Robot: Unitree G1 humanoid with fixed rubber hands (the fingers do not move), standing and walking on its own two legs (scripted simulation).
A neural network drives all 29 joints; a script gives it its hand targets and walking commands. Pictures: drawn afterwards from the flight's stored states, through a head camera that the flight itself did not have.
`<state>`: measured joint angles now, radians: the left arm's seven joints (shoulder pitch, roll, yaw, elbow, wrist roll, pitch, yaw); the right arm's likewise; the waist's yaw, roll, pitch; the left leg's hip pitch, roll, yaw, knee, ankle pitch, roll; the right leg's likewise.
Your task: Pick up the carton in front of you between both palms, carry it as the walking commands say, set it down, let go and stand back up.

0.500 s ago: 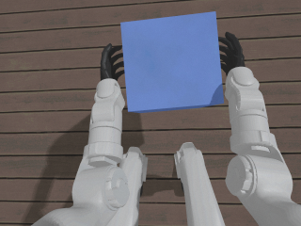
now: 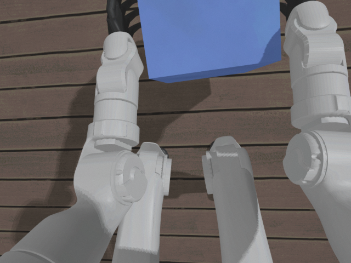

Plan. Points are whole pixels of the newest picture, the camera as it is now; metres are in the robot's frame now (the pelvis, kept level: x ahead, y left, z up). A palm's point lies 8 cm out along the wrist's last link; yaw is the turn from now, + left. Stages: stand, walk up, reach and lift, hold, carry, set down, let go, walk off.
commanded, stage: set down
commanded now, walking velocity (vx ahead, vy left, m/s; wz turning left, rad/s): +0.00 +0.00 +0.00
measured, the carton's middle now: (203, 25) +0.54 -0.08 -0.23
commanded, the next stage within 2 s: none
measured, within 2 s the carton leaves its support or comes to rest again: rests again in 0.60 s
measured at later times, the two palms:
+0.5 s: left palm (134, 38) +0.54 +0.07 -0.22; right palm (281, 12) +0.53 -0.23 -0.22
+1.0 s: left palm (133, 41) +0.54 +0.07 -0.24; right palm (280, 20) +0.53 -0.24 -0.23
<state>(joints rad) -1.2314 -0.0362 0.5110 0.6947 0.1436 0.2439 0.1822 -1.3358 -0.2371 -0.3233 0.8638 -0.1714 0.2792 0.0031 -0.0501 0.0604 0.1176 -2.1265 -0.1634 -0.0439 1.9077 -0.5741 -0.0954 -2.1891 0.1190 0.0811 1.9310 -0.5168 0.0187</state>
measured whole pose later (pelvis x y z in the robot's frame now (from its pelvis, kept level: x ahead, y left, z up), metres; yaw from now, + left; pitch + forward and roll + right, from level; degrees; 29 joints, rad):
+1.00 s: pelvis -0.01 +0.00 -0.07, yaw +1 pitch +34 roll +3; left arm -1.43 0.09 0.43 0.94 0.07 0.18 0.14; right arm -1.51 -0.39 -0.28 1.09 -0.10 0.23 0.10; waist -0.08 0.08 0.41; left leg -2.17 -0.19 -0.02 2.19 -0.62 -0.09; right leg -2.21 0.04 0.03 2.21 -0.59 -0.01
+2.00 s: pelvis +0.00 +0.00 +0.00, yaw +0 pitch +40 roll +4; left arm -1.35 0.16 0.29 0.88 -0.05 0.21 0.21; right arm -1.44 -0.50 -0.19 1.09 0.06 0.18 0.06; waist -0.03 0.05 0.19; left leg -2.07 -0.10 0.00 1.94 -0.58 -0.05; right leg -2.13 0.04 0.03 1.96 -0.53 -0.02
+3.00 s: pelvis +0.06 -0.01 +0.25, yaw -4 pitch +38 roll +2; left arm -0.61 0.11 0.21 0.58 0.09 0.14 0.06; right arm -0.71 -0.30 -0.27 0.72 -0.08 0.12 0.09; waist -0.01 0.02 -0.03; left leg -1.22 -0.05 -0.06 0.88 -0.32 -0.03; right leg -1.26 0.06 0.05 0.89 -0.28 -0.03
